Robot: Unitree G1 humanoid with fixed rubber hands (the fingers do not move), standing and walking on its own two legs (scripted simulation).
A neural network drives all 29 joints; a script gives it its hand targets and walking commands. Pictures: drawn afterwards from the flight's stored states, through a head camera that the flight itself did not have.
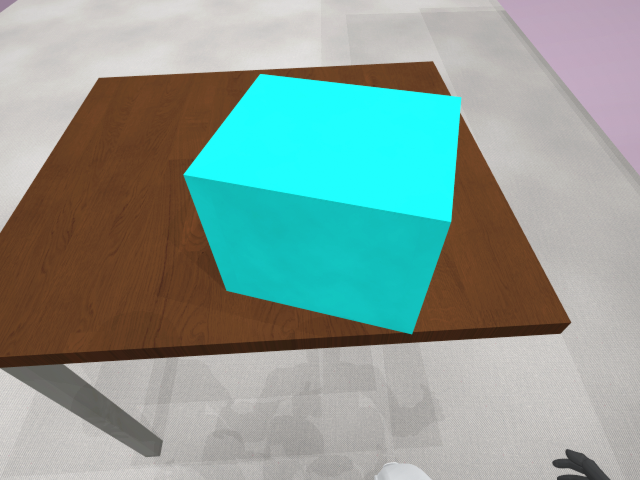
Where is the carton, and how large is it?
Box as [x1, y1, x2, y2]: [184, 74, 460, 333]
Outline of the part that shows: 260,74 184,173 185,180 226,290 411,333 450,223 460,97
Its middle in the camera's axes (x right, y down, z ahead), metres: +0.02 -0.05 +0.54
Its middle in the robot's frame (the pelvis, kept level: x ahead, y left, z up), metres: +0.45 -0.01 +0.10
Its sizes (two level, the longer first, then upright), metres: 0.274 0.224 0.223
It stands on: a table, 0.74 m high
